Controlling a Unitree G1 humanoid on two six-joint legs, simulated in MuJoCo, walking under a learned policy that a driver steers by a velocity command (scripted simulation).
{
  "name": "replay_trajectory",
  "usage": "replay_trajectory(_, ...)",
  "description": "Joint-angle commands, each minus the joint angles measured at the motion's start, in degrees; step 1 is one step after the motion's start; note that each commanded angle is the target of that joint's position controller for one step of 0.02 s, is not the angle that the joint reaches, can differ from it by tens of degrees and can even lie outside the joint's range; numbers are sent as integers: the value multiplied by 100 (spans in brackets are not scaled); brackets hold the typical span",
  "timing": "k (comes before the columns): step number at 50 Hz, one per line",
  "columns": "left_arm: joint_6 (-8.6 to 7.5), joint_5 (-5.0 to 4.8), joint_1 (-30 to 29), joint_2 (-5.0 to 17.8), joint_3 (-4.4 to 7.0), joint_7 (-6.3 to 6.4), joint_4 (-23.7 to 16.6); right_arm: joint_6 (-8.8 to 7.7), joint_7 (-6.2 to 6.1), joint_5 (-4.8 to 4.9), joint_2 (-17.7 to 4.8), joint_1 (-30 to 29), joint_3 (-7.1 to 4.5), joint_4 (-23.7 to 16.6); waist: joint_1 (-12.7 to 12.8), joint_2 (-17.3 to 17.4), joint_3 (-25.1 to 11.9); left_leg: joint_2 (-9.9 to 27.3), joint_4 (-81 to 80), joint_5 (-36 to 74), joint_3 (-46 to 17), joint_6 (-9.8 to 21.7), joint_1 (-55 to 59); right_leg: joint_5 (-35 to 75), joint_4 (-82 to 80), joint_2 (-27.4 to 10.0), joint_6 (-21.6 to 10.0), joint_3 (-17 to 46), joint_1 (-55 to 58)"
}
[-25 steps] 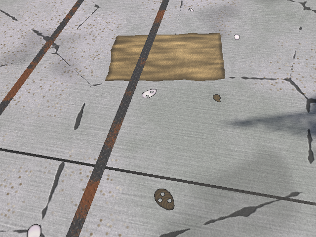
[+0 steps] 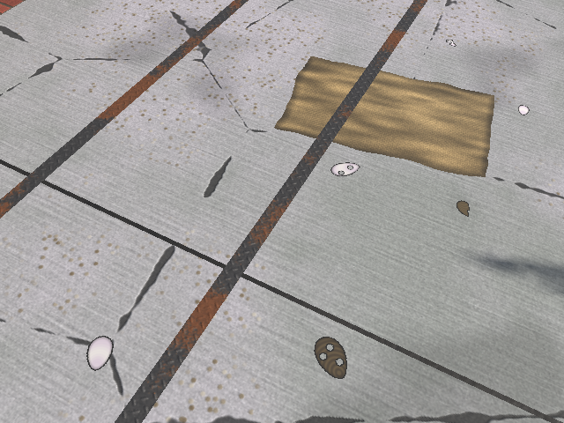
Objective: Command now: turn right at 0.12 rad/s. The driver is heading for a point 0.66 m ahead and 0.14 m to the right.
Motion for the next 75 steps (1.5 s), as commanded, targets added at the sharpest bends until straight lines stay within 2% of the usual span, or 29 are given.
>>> replay_trajectory(1,-3,23,87,704,210,-20,-154,-115,-175,35,-957,-67,-171,-179,-190,1173,-150,1593,-792,3421,-797,651,318,45,912,151,65,381,-521)
replay_trajectory(2,-7,51,252,674,226,-26,-59,-91,-183,73,-1035,25,-206,-153,-192,1150,-248,1566,-668,3788,-648,675,462,28,1301,247,114,346,-627)
replay_trajectory(4,6,91,228,648,258,-54,-39,-60,-151,61,-1063,413,-265,-89,-382,1018,-347,1683,-1084,1500,-780,746,663,109,1846,199,155,293,-1035)
replay_trajectory(7,16,137,-328,613,308,-198,-268,-121,-147,14,-979,541,-298,-19,-533,1153,260,1806,-1875,-1238,-1157,756,710,497,1809,34,201,291,-1896)
replay_trajectory(13,-96,155,-585,318,291,-358,-448,-469,-94,-30,-978,826,-404,132,-508,857,127,2027,-1979,-952,-728,850,1011,873,1116,-140,108,168,-2058)
replay_trajectory(21,-156,131,-1062,381,253,-530,-879,-567,43,-68,-1359,945,-578,138,-465,932,206,2134,-1601,-910,123,623,181,745,-153,-96,-370,-400,-810)
replay_trajectory(23,-231,194,-431,420,287,-482,-713,-503,63,-12,-1418,867,-593,121,-98,668,16,1960,-542,-93,636,447,-338,835,-689,249,-546,-647,325)
replay_trajectory(24,-295,227,424,626,400,-408,-396,-482,87,-42,-1251,945,-527,107,230,97,-477,1592,963,723,1070,287,-728,610,-988,461,-674,-496,1404)
replay_trajectory(25,-361,229,1317,1336,595,-267,-276,-471,141,-48,-785,749,-370,-251,624,-1502,-920,885,3344,-28,1516,-139,-2224,-1267,-2154,-972,-1207,2053,2472)
replay_trajectory(26,-393,78,1144,1622,582,-231,-410,-509,185,-190,-812,342,-376,-542,436,-1452,-753,174,4357,-1675,297,-257,-3703,-1750,-3242,-1784,-1587,4609,2522)
replay_trajectory(27,-365,49,845,1428,528,-201,-446,-526,236,-179,-1045,294,-409,-527,297,-645,-355,597,4671,-1268,-211,-184,-4013,-1238,-3050,-1814,-1621,3902,2292)
replay_trajectory(29,-424,63,237,797,329,-153,-537,-580,314,-19,-952,784,-372,-165,-216,3,-43,996,3969,-132,-211,-113,-3282,667,-2891,-1229,-1159,2339,1468)
replay_trajectory(33,-701,6,205,606,214,-135,-408,-317,346,-60,-878,1155,-351,204,-443,-49,-276,958,3937,560,-18,-232,-2743,3770,-2903,-755,-733,944,1394)
replay_trajectory(38,-760,73,751,499,159,-84,-94,-266,361,52,-708,291,-329,35,-153,-39,155,537,3408,1117,-305,-156,-3496,4409,-3110,-714,-421,178,1672)
replay_trajectory(45,-824,57,862,310,-4,106,315,-345,378,-41,-395,-502,-127,-241,-95,3,319,98,1250,1481,628,130,-2764,6576,-3008,-791,-248,-578,2182)
replay_trajectory(49,-726,156,636,788,99,289,411,-357,286,-12,-843,1093,-279,169,-870,-387,-624,-442,892,678,742,645,-1056,8984,-611,-1036,-94,-714,2547)
replay_trajectory(50,-693,148,412,915,139,272,331,-391,246,-40,-1041,1908,-382,406,-1265,-355,-961,-391,503,676,426,855,-90,8188,648,-1013,-111,-730,2029)
replay_trajectory(51,-720,83,70,867,125,207,133,-375,171,-85,-1373,2629,-529,517,-1718,227,-1346,427,138,294,-656,1301,1057,5777,2749,-531,-132,-928,905)
replay_trajectory(52,-778,43,433,228,37,73,-167,-289,121,-21,-1842,2123,-670,392,-894,1810,-1600,1963,-41,1035,-3836,2294,2672,-243,4961,834,173,-401,-1839)
replay_trajectory(53,-858,133,149,488,15,14,-294,-296,156,187,-1757,1820,-698,373,-951,723,-1605,2047,-645,371,-4276,2539,2521,88,5128,514,-29,684,-2598)
replay_trajectory(55,-985,67,-180,585,16,-64,-411,-294,111,103,-1001,1232,-526,292,-498,-102,-210,1783,-1236,301,-3184,1983,726,820,3994,-52,-98,611,-2452)
replay_trajectory(56,-902,142,-244,534,16,-60,-441,-348,88,85,-840,1092,-465,289,-299,-230,18,1464,-1280,791,-2762,1743,152,829,3564,-202,-18,594,-2152)
replay_trajectory(61,-527,260,-498,288,-99,-124,-686,-570,94,126,-1216,1261,-531,311,-177,299,-2,737,-1431,2199,-1729,1434,-700,1401,1954,-376,380,168,-1664)
replay_trajectory(65,-533,163,-1178,181,-161,-116,-892,-516,83,162,-1089,1719,-492,439,-558,585,-183,426,-820,4775,-1082,726,-145,2455,502,-112,375,-150,-1492)
replay_trajectory(69,-585,94,-1470,233,-181,-78,-939,-411,-6,83,-1028,1930,-452,501,-814,829,-422,484,-373,4962,-1154,447,575,2718,-324,221,174,-182,-1202)
replay_trajectory(72,-715,155,-536,576,-67,-1,-608,-432,-82,44,-1157,1543,-472,400,-325,888,-598,676,542,5176,-1471,320,866,2565,-1139,344,-150,81,-307)
replay_trajectory(73,-819,181,49,638,-42,35,-421,-473,-63,111,-1177,1360,-468,364,29,677,-776,498,1295,4689,-1354,224,691,3513,-1757,160,-281,169,469)
replay_trajectory(74,-899,243,680,944,2,86,-328,-543,-43,181,-898,1423,-380,155,156,90,-1445,209,2525,2528,-1187,91,-120,6087,-1282,-1001,-538,1099,1852)
replay_trajectory(75,-791,149,635,1254,123,43,-314,-486,-71,390,-452,2601,-327,306,-278,-1274,-2399,-724,4275,-2153,-736,-109,-1282,8593,-919,-2557,-1762,2763,3162)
